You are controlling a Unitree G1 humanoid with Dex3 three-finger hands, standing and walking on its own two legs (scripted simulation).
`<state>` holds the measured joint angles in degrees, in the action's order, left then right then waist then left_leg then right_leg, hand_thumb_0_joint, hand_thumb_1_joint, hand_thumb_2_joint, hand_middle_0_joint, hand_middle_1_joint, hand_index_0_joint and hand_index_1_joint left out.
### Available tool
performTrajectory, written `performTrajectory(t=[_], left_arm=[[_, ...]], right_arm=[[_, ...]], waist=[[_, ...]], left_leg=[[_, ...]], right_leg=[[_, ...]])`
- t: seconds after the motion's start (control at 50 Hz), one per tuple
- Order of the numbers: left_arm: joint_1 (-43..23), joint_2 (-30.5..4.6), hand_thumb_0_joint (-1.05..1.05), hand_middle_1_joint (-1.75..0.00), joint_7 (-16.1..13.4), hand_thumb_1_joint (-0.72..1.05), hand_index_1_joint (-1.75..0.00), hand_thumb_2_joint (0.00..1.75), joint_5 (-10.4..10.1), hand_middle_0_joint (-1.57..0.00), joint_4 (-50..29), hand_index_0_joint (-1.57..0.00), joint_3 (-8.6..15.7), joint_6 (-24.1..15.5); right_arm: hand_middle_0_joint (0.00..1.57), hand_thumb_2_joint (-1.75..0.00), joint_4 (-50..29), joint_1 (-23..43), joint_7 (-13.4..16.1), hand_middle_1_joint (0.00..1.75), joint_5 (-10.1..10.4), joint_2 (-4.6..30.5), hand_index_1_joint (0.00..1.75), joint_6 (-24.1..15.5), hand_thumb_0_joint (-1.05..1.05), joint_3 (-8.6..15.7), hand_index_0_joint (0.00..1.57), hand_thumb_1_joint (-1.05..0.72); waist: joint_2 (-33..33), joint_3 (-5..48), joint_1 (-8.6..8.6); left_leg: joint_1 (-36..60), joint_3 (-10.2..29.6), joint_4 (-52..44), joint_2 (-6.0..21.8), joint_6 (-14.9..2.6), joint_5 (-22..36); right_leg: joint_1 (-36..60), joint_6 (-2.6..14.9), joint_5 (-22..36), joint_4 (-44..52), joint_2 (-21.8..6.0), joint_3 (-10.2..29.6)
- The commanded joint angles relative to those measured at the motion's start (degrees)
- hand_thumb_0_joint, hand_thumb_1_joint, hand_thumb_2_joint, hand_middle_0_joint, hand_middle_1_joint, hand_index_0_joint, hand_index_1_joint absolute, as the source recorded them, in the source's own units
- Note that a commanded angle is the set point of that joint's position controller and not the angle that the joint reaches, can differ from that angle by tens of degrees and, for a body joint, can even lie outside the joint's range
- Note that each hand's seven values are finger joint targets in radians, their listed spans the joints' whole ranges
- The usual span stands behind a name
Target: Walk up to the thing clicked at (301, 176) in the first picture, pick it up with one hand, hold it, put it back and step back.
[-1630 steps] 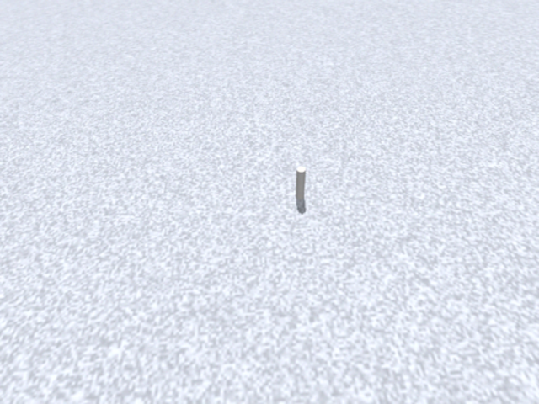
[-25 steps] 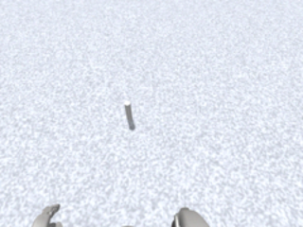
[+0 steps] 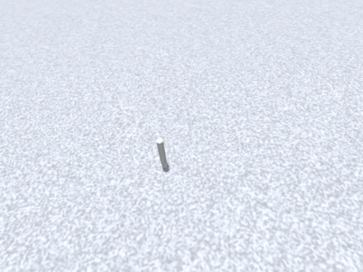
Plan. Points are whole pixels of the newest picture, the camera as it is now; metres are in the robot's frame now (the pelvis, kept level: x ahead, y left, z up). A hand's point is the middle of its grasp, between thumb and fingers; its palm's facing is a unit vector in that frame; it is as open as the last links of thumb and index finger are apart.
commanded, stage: step back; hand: left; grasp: from the side
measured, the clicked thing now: (161, 150) +1.01 +0.22 -0.66
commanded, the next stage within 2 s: stand in 0.66 s
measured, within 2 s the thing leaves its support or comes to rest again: neither
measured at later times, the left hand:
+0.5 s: hand out of the picture +0.14 +0.25 -0.14, palm faces +0.02 -0.93 -0.36, open 7.4 cm
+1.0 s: hand out of the picture +0.13 +0.26 -0.14, palm faces +0.01 -0.95 -0.33, open 7.4 cm
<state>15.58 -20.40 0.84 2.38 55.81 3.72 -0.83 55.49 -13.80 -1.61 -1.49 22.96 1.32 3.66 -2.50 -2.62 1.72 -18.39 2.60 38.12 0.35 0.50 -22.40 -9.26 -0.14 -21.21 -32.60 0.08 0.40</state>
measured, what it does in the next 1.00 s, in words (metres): steps on the spot: left foot, then right foot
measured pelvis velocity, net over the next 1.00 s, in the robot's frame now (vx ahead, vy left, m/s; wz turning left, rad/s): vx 0.05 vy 0.00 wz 0.00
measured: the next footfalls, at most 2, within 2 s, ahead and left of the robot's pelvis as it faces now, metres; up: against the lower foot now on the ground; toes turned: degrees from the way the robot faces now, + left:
left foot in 0.02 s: +0.08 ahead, +0.12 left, +0.00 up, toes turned -2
right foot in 0.32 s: +0.09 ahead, -0.13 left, +0.00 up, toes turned -2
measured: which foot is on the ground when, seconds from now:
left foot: up 0.00-0.00, down 0.02-1.00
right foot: down 0.00-0.06, up 0.08-0.30, down 0.32-1.00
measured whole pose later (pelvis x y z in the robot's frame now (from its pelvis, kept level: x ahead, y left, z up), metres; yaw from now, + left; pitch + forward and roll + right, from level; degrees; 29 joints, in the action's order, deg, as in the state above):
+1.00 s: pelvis +0.05 +0.00 +0.02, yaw +0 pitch -3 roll +0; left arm 4.0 -20.0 0.6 0.2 65.3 0.6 -0.5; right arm 63.4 -3.1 -0.2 -0.1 19.4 -1.2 0.4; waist 0.4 -3.6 1.0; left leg -5.9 1.5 20.0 -0.4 0.2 -11.7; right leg -6.9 -1.6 -10.4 -19.9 -2.4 -1.7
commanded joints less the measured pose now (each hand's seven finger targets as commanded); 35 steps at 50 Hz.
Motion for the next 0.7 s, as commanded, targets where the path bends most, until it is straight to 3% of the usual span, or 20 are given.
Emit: performTrajectory(t=[0.0,0.02,0.04,0.06,0.08,0.16,0.22,0.28,0.3,0.32,0.34,0.36,0.4,0.42,0.46,0.5,0.52,0.6,0.64,0.68], left_arm=[[-6.0,-14.5,0.0,-0.3,-0.8,0.9,-0.3,0.9,-0.4,-0.2,-6.0,-0.2,2.3,-0.9],[-4.2,-12.2,0.0,-0.3,-0.7,0.9,-0.3,0.9,-0.5,-0.2,-5.9,-0.2,1.5,-0.8],[-4.6,-9.2,0.0,-0.3,-0.6,0.9,-0.3,0.9,-1.5,-0.2,-6.2,-0.2,0.7,-0.8],[-6.5,-13.2,0.0,-0.3,-1.1,0.9,-0.3,0.9,-1.5,-0.2,-5.7,-0.2,2.1,-0.5],[-6.5,-15.1,0.0,-0.3,-1.1,0.9,-0.3,0.9,-1.2,-0.2,-5.7,-0.2,2.5,-0.6],[-4.2,-13.2,0.0,-0.3,-0.2,0.9,-0.3,0.9,-1.3,-0.2,-4.6,-0.2,2.2,-1.0],[-3.6,-11.4,0.0,-0.3,-0.3,0.9,-0.3,0.9,-1.5,-0.2,-3.5,-0.2,2.1,-1.2],[-1.0,-11.5,0.0,-0.3,-1.5,0.9,-0.3,0.9,-1.3,-0.2,-1.2,-0.2,2.5,-2.0],[-0.9,-13.2,0.0,-0.3,-1.9,0.9,-0.3,0.9,-0.9,-0.2,-1.1,-0.2,3.1,-2.0],[-1.3,-15.7,0.0,-0.3,-2.2,0.9,-0.3,0.9,-0.5,-0.2,-1.4,-0.2,3.6,-2.2],[-6.0,-18.3,0.0,-0.3,-2.2,0.9,-0.3,0.9,-0.8,-0.2,-2.7,-0.2,3.4,-2.3],[-12.3,-19.2,0.0,-0.3,-1.9,0.9,-0.3,0.9,-0.5,-0.2,-4.3,-0.2,3.1,-2.1],[-15.5,-15.9,0.0,-0.3,-1.7,0.9,-0.3,0.9,-1.0,-0.2,-4.9,-0.2,2.3,-1.8],[-15.4,-14.8,0.0,-0.3,-1.7,0.9,-0.3,0.9,-1.1,-0.2,-4.5,-0.2,2.0,-1.8],[-15.0,-14.2,0.0,-0.3,-1.6,0.9,-0.3,0.9,-1.3,-0.2,-3.1,-0.2,1.9,-1.9],[-12.7,-13.7,0.0,-0.3,-1.4,0.9,-0.3,0.9,-1.8,-0.2,-2.5,-0.2,1.6,-1.5],[-13.4,-13.9,0.0,-0.3,-1.4,0.9,-0.3,0.9,-2.3,-0.2,-2.0,-0.2,1.9,-1.4],[-14.3,-13.5,0.0,-0.3,-1.7,0.9,-0.3,0.9,-2.2,-0.2,-0.5,-0.2,1.8,-1.4],[-12.4,-10.0,0.0,-0.3,-1.4,0.9,-0.3,0.9,-3.2,-0.2,1.6,-0.2,0.1,-0.9],[-13.5,-10.5,0.0,-0.3,-1.3,0.9,-0.3,0.9,-2.8,-0.2,2.0,-0.2,0.0,-0.9]], right_arm=[[0.2,-0.9,-4.0,2.2,0.9,0.3,-0.2,9.0,0.3,-3.9,0.0,2.8,0.2,-0.9],[0.2,-0.9,-3.2,0.3,1.3,0.3,-0.6,10.3,0.3,-4.4,0.0,3.5,0.2,-0.9],[0.2,-0.9,-3.3,-1.1,1.6,0.3,-0.7,13.9,0.3,-4.8,0.0,4.0,0.2,-0.9],[0.2,-0.9,-3.4,-2.4,1.4,0.3,-0.7,17.1,0.3,-4.6,0.0,4.8,0.2,-0.9],[0.2,-0.9,-3.2,-1.6,1.4,0.3,-0.6,17.7,0.3,-4.5,0.0,5.2,0.2,-0.9],[0.2,-0.9,-4.0,1.1,1.7,0.3,-0.7,13.2,0.3,-4.9,0.0,3.8,0.2,-0.9],[0.2,-0.9,-4.6,3.6,1.7,0.3,-0.5,12.4,0.3,-4.3,0.0,3.2,0.2,-0.9],[0.2,-0.9,-5.0,6.3,1.8,0.3,1.0,8.2,0.3,-3.0,0.0,1.1,0.2,-0.9],[0.2,-0.9,-5.2,6.2,2.0,0.3,1.5,6.9,0.3,-2.8,0.0,0.5,0.2,-0.9],[0.2,-0.9,-5.3,5.0,2.1,0.3,1.8,4.9,0.3,-2.7,0.0,-0.3,0.2,-0.9],[0.2,-0.9,-4.4,3.6,2.4,0.3,1.5,5.3,0.3,-2.1,0.0,-0.1,0.2,-0.9],[0.2,-0.9,-2.3,2.0,2.6,0.3,1.0,8.0,0.3,-1.6,0.0,1.0,0.2,-0.9],[0.2,-0.9,0.0,0.1,2.2,0.3,1.0,8.3,0.3,-2.0,0.0,0.8,0.2,-0.9],[0.2,-0.9,0.5,0.3,2.2,0.3,1.0,8.1,0.3,-2.4,0.0,0.6,0.2,-0.9],[0.2,-0.9,1.4,1.2,2.2,0.3,0.7,8.3,0.3,-2.8,0.0,0.7,0.2,-0.9],[0.2,-0.9,1.3,2.3,2.5,0.3,0.3,9.3,0.3,-3.2,0.0,0.6,0.2,-0.9],[0.2,-0.9,1.2,4.1,2.3,0.3,0.6,10.2,0.3,-3.2,0.0,0.5,0.2,-0.9],[0.2,-0.9,2.4,6.0,2.5,0.3,0.7,9.7,0.3,-3.3,0.0,0.2,0.2,-0.9],[0.2,-0.9,2.3,8.0,2.4,0.3,0.8,9.6,0.3,-3.8,0.0,-0.6,0.2,-0.9],[0.2,-0.9,2.6,9.1,2.4,0.3,1.0,10.0,0.3,-4.1,0.0,-0.5,0.2,-0.9]], waist=[[9.6,-0.7,-2.13],[4.8,2.2,-2.79],[-6.1,4.2,-3.07],[-4.5,3.1,-4.02],[-3.1,0.5,-3.67],[-4.8,-0.2,-1.87],[-7.5,1.5,-1.54],[-3.0,5.0,1.74],[0.0,6.2,1.98],[6.9,6.3,1.4],[10.1,5.2,0.14],[9.9,2.1,-1.6],[9.0,-0.7,-3.55],[8.5,-0.1,-3.48],[9.3,2.3,-2.65],[8.1,5.7,-1.5],[6.5,4.9,-0.77],[2.7,7.5,-0.96],[0.4,7.3,-0.52],[-0.4,7.7,-0.72]], left_leg=[[10.2,-2.8,-14.3,-1.9,-1.09,5.3],[17.6,4.8,-16.5,2.6,-2.72,5.5],[20.1,23.0,-21.4,13.4,-8.22,-2.2],[14.0,30.3,-24.3,19.3,-14.0,-11.7],[10.0,30.9,-25.5,20.3,-15.81,-14.5],[10.2,16.5,-22.2,13.2,-10.97,1.1],[4.4,11.1,-18.9,11.8,-10.4,9.7],[-0.7,3.3,-7.0,6.6,-5.09,19.7],[-4.6,2.7,-3.7,4.7,-3.25,16.3],[-8.2,2.6,1.2,0.2,-1.19,9.4],[-5.2,1.6,5.7,-1.6,-0.47,-6.3],[1.2,1.7,8.8,0.7,0.08,-9.1],[4.6,0.4,-1.1,0.9,-0.76,-4.5],[3.5,0.7,-5.5,0.8,-1.28,4.3],[6.2,1.8,-9.3,2.8,-1.75,17.2],[9.0,4.1,-9.9,5.0,-3.32,23.5],[5.0,5.1,-9.1,5.2,-3.71,23.4],[6.1,3.4,-10.2,5.5,-3.26,31.1],[8.3,5.7,-14.7,6.6,-2.95,29.4],[9.1,6.2,-15.5,7.4,-2.72,31.3]], right_leg=[[-8.0,6.81,4.8,5.5,-9.1,8.4],[-12.7,5.15,9.1,-2.9,-6.7,5.7],[-20.4,1.97,-1.0,-13.4,0.4,-0.3],[-19.9,2.2,-12.4,-19.1,-0.7,1.0],[-19.2,2.45,-12.9,-21.1,-1.8,3.4],[-18.1,2.05,-7.0,-15.4,-3.5,2.4],[-7.8,1.16,-2.7,-5.7,-1.9,-1.0],[6.1,1.37,12.0,9.1,-0.3,-2.0],[9.7,2.62,14.3,8.4,-3.1,2.5],[9.7,4.85,13.7,11.8,-10.9,13.7],[0.6,10.28,3.2,16.6,-20.0,22.6],[-9.9,14.25,-1.4,16.3,-22.6,24.3],[-11.8,10.16,2.3,13.0,-16.3,14.6],[-8.1,7.26,7.1,11.3,-13.4,10.6],[-5.2,4.7,16.2,8.1,-11.0,7.0],[-3.8,3.2,20.9,5.9,-9.2,5.5],[-1.6,2.6,15.4,6.3,-7.6,4.0],[3.8,2.97,25.1,3.8,-7.9,2.4],[3.8,1.87,23.4,5.9,-7.0,2.9],[5.1,1.24,23.4,7.2,-6.7,2.4]])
